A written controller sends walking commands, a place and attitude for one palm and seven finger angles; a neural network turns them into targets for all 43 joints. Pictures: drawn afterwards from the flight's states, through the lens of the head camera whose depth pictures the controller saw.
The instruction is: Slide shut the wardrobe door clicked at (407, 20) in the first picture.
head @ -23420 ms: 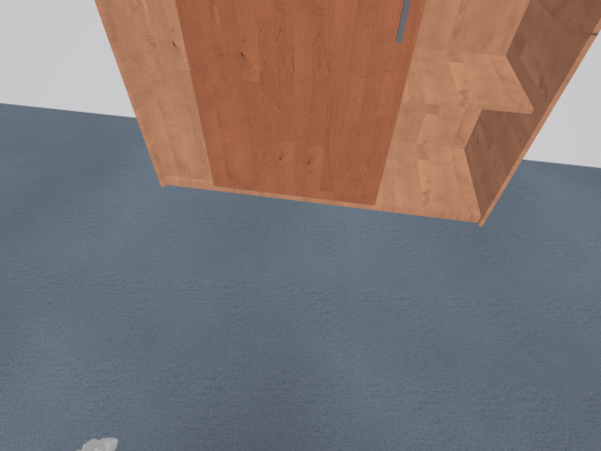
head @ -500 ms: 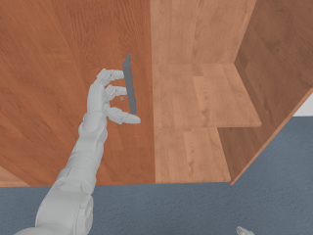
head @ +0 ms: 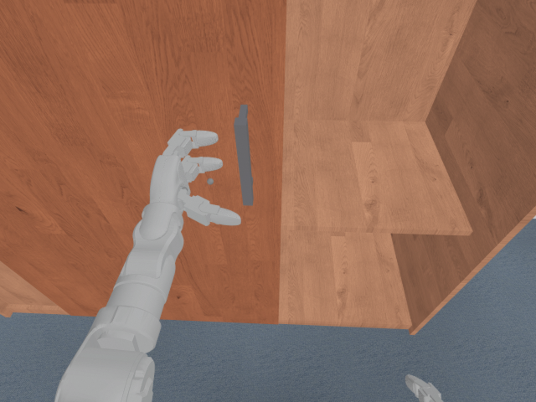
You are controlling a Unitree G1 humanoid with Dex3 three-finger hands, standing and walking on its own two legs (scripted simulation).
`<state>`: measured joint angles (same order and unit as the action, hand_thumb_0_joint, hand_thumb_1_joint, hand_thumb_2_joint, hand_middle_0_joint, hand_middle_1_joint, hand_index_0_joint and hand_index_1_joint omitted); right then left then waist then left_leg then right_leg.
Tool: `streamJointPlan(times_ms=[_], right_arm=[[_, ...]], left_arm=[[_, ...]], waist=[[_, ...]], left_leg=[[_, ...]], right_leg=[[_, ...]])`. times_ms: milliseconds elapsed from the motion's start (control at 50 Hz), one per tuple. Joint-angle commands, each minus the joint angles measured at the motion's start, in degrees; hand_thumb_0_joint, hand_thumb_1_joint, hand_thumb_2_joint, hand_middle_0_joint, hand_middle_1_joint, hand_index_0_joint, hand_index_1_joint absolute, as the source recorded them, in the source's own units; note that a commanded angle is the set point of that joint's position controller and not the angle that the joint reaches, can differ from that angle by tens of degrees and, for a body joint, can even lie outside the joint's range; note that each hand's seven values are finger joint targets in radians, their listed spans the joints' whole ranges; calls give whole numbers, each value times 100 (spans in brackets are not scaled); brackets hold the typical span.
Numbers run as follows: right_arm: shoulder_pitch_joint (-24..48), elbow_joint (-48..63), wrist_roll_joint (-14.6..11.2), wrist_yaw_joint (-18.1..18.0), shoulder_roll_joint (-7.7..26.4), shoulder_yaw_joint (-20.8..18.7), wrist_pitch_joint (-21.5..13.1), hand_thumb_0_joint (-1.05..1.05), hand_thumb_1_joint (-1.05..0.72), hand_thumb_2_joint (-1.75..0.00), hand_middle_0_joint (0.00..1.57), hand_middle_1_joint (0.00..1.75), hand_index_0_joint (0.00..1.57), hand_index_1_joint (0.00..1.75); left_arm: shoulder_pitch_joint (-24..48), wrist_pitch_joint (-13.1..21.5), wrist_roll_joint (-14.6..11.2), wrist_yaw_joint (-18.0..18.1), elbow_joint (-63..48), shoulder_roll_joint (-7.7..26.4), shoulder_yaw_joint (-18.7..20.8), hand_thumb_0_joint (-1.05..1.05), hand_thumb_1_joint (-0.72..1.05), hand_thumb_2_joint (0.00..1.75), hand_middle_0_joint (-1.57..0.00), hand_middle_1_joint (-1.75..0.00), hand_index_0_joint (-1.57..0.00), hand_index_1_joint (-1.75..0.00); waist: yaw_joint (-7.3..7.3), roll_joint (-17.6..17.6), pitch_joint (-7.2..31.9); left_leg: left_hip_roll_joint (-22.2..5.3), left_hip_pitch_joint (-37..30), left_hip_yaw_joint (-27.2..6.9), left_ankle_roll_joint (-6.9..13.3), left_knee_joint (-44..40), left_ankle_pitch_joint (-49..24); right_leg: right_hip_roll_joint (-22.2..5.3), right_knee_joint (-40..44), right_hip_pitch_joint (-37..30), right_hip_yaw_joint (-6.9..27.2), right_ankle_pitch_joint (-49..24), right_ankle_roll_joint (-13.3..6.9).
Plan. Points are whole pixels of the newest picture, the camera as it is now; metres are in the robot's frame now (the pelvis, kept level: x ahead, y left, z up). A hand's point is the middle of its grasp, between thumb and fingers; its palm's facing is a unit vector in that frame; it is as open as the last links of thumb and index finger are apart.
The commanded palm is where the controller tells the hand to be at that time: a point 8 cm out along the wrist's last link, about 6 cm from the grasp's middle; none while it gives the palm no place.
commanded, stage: move the hooked fingers beside the handle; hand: left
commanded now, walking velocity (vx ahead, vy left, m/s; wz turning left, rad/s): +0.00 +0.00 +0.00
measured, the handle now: (246, 158) +0.46 +0.05 +0.12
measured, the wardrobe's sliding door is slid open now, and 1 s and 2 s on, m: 0.48 0.48 0.48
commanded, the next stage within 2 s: feel for the door with the fingertips in 0.60 s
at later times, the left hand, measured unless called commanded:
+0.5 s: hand (202, 183) +0.39 +0.11 +0.13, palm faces -0.02 -1.00 +0.00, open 14.0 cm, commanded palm +0.37 +0.16 +0.12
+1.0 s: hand (223, 183) +0.40 +0.08 +0.13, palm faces -0.05 -1.00 +0.01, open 14.0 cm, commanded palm +0.37 +0.13 +0.12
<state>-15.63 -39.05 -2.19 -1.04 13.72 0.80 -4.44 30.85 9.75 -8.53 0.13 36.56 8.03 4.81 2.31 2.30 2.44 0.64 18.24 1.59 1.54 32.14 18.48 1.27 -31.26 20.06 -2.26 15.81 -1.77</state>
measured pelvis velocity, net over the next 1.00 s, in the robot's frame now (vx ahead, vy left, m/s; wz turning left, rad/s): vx -0.01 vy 0.00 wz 0.00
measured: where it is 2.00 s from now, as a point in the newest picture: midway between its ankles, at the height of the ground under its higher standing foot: outside the picture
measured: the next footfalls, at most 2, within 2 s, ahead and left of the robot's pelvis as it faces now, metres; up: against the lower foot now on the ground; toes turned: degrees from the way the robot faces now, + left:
none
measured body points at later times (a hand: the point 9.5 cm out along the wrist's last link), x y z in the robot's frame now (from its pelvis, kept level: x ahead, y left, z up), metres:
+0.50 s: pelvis +0.00 +0.00 +0.00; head +0.01 -0.01 +0.45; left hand +0.39 +0.16 +0.13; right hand +0.13 -0.24 -0.11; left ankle -0.02 +0.10 -0.73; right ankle +0.00 -0.10 -0.73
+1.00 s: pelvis -0.01 +0.00 +0.00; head +0.01 -0.02 +0.45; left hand +0.39 +0.13 +0.13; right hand +0.10 -0.24 -0.12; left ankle -0.02 +0.10 -0.73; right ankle +0.00 -0.10 -0.73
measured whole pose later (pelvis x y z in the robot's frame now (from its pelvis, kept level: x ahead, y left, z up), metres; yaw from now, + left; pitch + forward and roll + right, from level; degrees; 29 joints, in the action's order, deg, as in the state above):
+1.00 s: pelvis -0.01 +0.00 +0.00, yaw +0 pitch +3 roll +0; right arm -15.7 -39.6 -1.8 -0.6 13.1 1.1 -4.7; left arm 30.4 6.9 -8.2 2.2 33.3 5.9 2.5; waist 2.2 2.3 1.9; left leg 0.6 17.1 1.6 1.4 31.2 17.5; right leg 1.3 -30.3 18.9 -2.2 14.8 -1.9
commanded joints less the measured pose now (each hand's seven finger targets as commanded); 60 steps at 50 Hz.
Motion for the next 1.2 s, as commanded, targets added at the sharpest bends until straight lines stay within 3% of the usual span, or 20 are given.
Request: streamJointPlan(times_ms=[0, 60, 120, 160, 180, 280, 320, 340, 360, 400, 460, 660, 780, 820, 860, 920, 960, 1000, 1080, 1180], right_arm=[[29, 677, 1, -24, 659, -231, -204, 0, -90, -90, 20, 30, 20, 30], [85, 770, -11, 5, 662, -233, -185, 0, -90, -90, 20, 30, 20, 30], [152, 847, -20, 21, 613, -236, -194, 0, -90, -90, 20, 30, 20, 30], [169, 831, -35, 13, 647, -237, -168, 0, -90, -90, 20, 30, 20, 30], [160, 812, -48, 10, 643, -234, -165, 0, -90, -90, 20, 30, 20, 30], [244, 784, -47, -48, 646, -201, -146, 0, -90, -90, 20, 30, 20, 30], [291, 821, -37, -45, 599, -199, -195, 0, -90, -90, 20, 30, 20, 30], [279, 819, -26, -50, 607, -214, -221, 0, -90, -90, 20, 30, 20, 30], [270, 781, -32, -54, 634, -222, -209, 0, -90, -90, 20, 30, 20, 30], [291, 786, -35, -35, 606, -203, -213, 0, -90, -90, 20, 30, 20, 30], [271, 731, -39, -46, 656, -197, -164, 0, -90, -90, 20, 30, 20, 30], [314, 775, -34, -54, 640, -175, -188, 0, -90, -90, 20, 30, 20, 30], [270, 726, -35, -21, 621, -198, -259, 0, -90, -90, 20, 30, 20, 30], [234, 684, -27, -12, 610, -212, -283, 0, -90, -90, 20, 30, 20, 30], [199, 634, -14, -17, 654, -205, -255, 0, -90, -90, 20, 30, 20, 30], [203, 628, 1, -1, 593, -201, -274, 0, -90, -90, 20, 30, 20, 30], [166, 653, 37, 20, 609, -218, -275, 0, -90, -90, 20, 30, 20, 30], [191, 705, 42, 42, 552, -217, -285, 0, -90, -90, 20, 30, 20, 30], [140, 649, 27, 36, 602, -212, -203, 0, -90, -90, 20, 30, 20, 30], [117, 659, 44, -2, 568, -218, -194, 0, -90, -90, 20, 30, 20, 30]], left_arm=[[2329, 414, 10, 33, -1483, 922, 387, 0, -50, 30, -30, -120, -30, -120], [1902, 337, 6, -24, -1583, 884, 384, 0, -50, 30, -30, -120, -30, -120], [1809, 276, -46, -71, -2050, 721, 256, 0, -50, 30, -30, -120, -30, -120], [1616, 172, -44, -92, -1959, 681, 182, 0, -50, 30, -30, -120, -30, -120], [1772, 139, -41, -96, -2037, 667, 123, 0, -50, 30, -30, -120, -30, -120], [2046, 9, -57, -90, -2182, 782, 145, 0, -50, 30, -30, -120, -30, -120], [1982, 40, -82, -108, -2366, 559, 8, 0, -50, 30, -30, -120, -30, -120], [1979, 60, -103, -109, -2474, 598, 43, 0, -50, 30, -30, -120, -30, -120], [1764, 50, -80, -92, -2312, 768, 177, 0, -50, 30, -30, -120, -30, -120], [1713, 24, -92, -105, -2264, 613, 73, 0, -50, 30, -30, -120, -30, -120], [1760, -68, -35, -61, -1915, 776, 191, 0, -50, 30, -30, -120, -30, -120], [1993, 86, -65, -108, -1991, 860, 216, 0, -50, 30, -30, -120, -30, -120], [2284, 79, -72, -64, -1931, 444, -109, 0, -50, 30, -30, -120, -30, -120], [2282, 76, -75, -10, -1824, 342, -144, 0, -50, 30, -30, -120, -30, -120], [2272, 72, -24, 79, -1609, 583, 41, 0, -50, 30, -30, -120, -30, -120], [2664, 131, 36, 216, -1683, 405, -75, 0, -50, 30, -30, -120, -30, -120], [2389, 179, 83, 297, -1736, 571, 106, 0, -50, 30, -30, -120, -30, -120], [2284, 214, 96, 327, -1899, 409, 21, 0, -50, 30, -30, -120, -30, -120], [2263, 91, 155, 411, -1524, 611, 184, 0, -50, 30, -30, -120, -30, -120], [2637, 164, 144, 411, -1697, 612, 179, 0, -50, 30, -30, -120, -30, -120]], waist=[[-14, -450, 1857], [-110, -340, 1824], [-90, -274, 1893], [-60, -387, 1637], [20, -468, 1554], [53, -329, 1461], [12, -137, 1624], [3, -264, 1773], [-45, -302, 1701], [-47, -282, 1591], [-18, -481, 1322], [-39, -327, 1446], [51, -191, 1497], [68, -402, 1496], [33, -608, 1394], [62, -366, 1397], [-69, -442, 1703], [-80, -331, 1803], [-10, -632, 1340], [8, -419, 1696]], left_leg=[[-68, -801, -152, 0, -273, -2009], [-80, -804, -118, -19, -278, -2282], [-91, -950, -83, -20, -277, -2477], [-98, -840, -89, -13, -297, -2355], [-104, -842, -106, -11, -311, -2245], [-71, -847, -145, -1, -359, -1880], [-63, -1015, -147, -10, -349, -2021], [-74, -1080, -168, -11, -325, -2172], [-93, -1035, -166, -20, -328, -2195], [-72, -982, -171, -30, -357, -2106], [-64, -790, -168, -17, -405, -1818], [-52, -780, -156, -11, -428, -1679], [-42, -874, -203, -20, -406, -1547], [-57, -863, -200, -16, -387, -1542], [-56, -657, -208, -10, -420, -1401], [-46, -700, -195, -13, -420, -1328], [-39, -703, -169, -14, -411, -1526], [-42, -771, -114, -18, -380, -1722], [-54, -459, -82, 4, -415, -1432], [-28, -603, -50, 24, -389, -1505]], right_leg=[[-24, 241, -910, 119, -2126, 39], [-36, 211, -1039, 95, -2376, 22], [-29, 232, -1106, 100, -2596, 42], [-27, 285, -1033, 80, -2483, 49], [-18, 311, -951, 67, -2397, 61], [-32, 406, -869, 97, -2029, 47], [-33, 371, -889, 83, -2097, 30], [-32, 346, -974, 79, -2231, 32], [-28, 352, -977, 72, -2187, 27], [-27, 371, -945, 73, -2138, 28], [-30, 427, -857, 55, -1888, 37], [-30, 457, -939, 113, -1771, 27], [-11, 464, -695, 94, -1544, 22], [0, 461, -662, 83, -1541, 39], [-3, 475, -705, 87, -1401, 49], [-7, 460, -592, 114, -1316, 45], [-15, 412, -864, 126, -1513, 35], [-15, 371, -941, 150, -1801, 39], [-9, 465, -830, 160, -1620, 77], [-15, 459, -1000, 215, -1735, 68]])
